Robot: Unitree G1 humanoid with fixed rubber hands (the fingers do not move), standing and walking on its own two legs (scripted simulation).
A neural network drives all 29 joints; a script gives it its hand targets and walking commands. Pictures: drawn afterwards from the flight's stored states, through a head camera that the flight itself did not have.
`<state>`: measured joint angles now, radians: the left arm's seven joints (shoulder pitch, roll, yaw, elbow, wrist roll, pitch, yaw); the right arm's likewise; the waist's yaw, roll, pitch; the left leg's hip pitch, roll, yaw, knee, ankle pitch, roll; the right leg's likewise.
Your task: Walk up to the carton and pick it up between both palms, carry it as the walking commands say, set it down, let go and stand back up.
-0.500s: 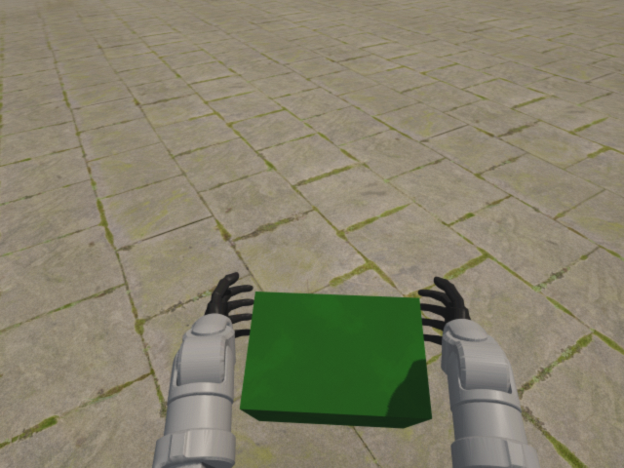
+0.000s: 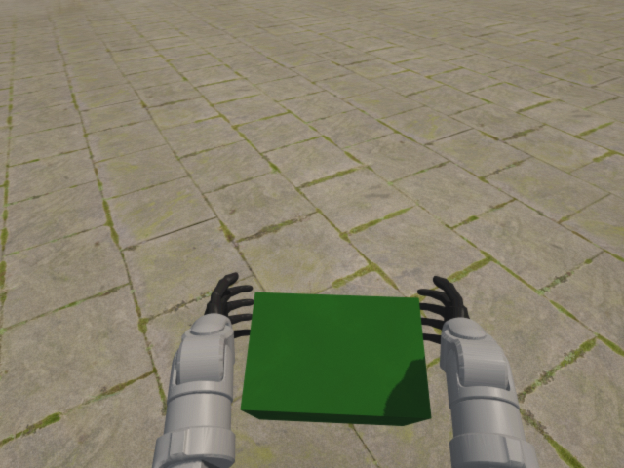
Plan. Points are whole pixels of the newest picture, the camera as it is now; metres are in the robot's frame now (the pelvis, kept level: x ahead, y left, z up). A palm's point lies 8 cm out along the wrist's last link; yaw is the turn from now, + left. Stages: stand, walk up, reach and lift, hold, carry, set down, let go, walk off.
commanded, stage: hold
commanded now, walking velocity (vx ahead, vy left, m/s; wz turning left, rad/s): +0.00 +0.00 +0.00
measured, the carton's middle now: (333, 363) +0.29 +0.00 -0.04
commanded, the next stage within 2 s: carry in 0.56 s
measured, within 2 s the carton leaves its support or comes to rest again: neither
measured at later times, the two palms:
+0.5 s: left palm (217, 326) +0.28 +0.16 +0.05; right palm (453, 332) +0.28 -0.16 +0.05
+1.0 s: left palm (181, 322) +0.27 +0.20 +0.09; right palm (426, 334) +0.26 -0.11 +0.08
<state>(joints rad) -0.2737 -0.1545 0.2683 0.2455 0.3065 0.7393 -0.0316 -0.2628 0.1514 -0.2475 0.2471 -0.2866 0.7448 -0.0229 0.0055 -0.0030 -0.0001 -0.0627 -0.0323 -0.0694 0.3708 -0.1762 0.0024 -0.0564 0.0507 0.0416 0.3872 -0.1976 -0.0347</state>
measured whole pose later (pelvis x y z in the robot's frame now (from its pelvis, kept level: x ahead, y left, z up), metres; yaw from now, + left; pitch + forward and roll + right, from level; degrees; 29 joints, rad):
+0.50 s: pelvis +0.00 +0.00 +0.00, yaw +0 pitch -7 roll +0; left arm -0.24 -0.15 0.24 0.21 0.29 0.74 -0.02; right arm -0.22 0.14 -0.21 0.22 -0.27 0.75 -0.03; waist 0.00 0.00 -0.01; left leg -0.06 -0.03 -0.07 0.36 -0.18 0.00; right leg -0.06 0.05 0.04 0.38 -0.20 -0.03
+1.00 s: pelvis -0.01 +0.05 -0.02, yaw -2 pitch +3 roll +0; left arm -0.21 -0.14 0.12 -0.26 0.16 1.10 0.14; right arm -0.21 0.14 -0.09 -0.25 -0.15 1.12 -0.19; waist 0.00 0.01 -0.13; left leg -0.42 -0.08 0.03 0.64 -0.26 0.08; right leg -0.43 -0.02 0.05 0.67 -0.29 0.03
